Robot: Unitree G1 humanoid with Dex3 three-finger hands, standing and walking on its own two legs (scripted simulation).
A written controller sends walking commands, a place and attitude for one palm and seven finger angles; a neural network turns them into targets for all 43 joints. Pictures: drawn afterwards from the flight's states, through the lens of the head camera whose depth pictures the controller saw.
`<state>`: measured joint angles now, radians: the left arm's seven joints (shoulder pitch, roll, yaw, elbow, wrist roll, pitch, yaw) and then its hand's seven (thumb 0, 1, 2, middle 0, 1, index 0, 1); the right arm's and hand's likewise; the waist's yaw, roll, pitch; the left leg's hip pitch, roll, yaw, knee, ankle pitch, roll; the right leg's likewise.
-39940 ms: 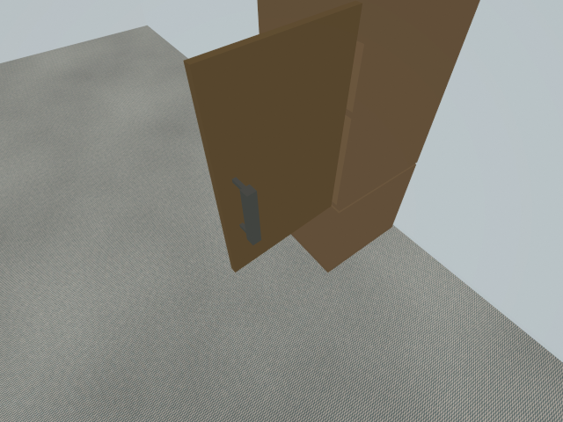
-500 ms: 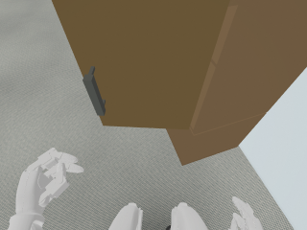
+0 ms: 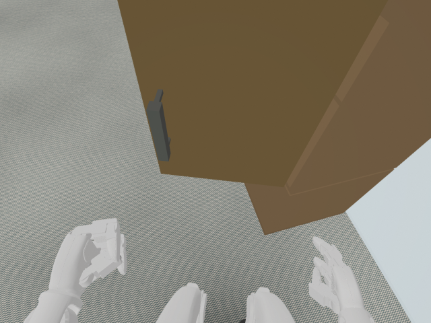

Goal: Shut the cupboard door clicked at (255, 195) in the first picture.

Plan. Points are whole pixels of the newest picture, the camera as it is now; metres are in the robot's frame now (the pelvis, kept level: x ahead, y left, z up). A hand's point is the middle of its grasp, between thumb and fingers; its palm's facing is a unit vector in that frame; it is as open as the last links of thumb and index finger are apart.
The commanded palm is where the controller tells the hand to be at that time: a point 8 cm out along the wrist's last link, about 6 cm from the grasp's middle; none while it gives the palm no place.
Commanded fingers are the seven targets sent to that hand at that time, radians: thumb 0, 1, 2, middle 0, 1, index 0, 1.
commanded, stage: raise the hand and make a fist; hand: left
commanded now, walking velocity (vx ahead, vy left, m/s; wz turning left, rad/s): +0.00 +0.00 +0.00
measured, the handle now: (162, 127) +0.50 +0.17 +0.02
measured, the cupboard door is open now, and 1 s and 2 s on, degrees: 68 68 68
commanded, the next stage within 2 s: bring the fist close to the handle in 0.52 s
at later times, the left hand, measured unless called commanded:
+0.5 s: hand (128, 245) +0.23 +0.16 +0.05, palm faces +0.01 -1.00 -0.05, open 3.1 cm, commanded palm +0.20 +0.21 +0.04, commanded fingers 0.00 0.90 0.90 -1.30 -1.50 -1.30 -1.50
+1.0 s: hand (150, 212) +0.29 +0.15 +0.04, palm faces -0.05 -1.00 -0.04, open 3.1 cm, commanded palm +0.28 +0.21 +0.04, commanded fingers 0.00 0.90 0.90 -1.30 -1.50 -1.30 -1.50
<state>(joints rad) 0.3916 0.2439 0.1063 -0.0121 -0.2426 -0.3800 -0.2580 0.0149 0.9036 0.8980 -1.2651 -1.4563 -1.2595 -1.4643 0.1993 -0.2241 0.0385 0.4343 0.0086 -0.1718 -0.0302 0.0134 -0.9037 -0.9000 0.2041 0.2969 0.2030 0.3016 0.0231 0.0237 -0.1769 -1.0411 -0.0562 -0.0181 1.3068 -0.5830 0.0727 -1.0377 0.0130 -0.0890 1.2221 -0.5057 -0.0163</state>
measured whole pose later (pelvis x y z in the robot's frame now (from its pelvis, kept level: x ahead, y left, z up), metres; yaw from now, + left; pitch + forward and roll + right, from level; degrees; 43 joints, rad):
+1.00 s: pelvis +0.00 -0.04 -0.01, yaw +0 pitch +20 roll -2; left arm 0.09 0.26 0.17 0.19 -0.27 -0.39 -0.27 0.02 0.90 0.90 -1.30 -1.50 -1.30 -1.50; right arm 0.23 -0.25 0.02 0.51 0.02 -0.13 -0.05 0.01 -0.91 -0.90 0.20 0.30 0.20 0.30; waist -0.01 0.02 -0.18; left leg -1.08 -0.03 -0.02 1.33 -0.60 0.03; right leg -1.10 0.04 -0.10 1.27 -0.52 -0.07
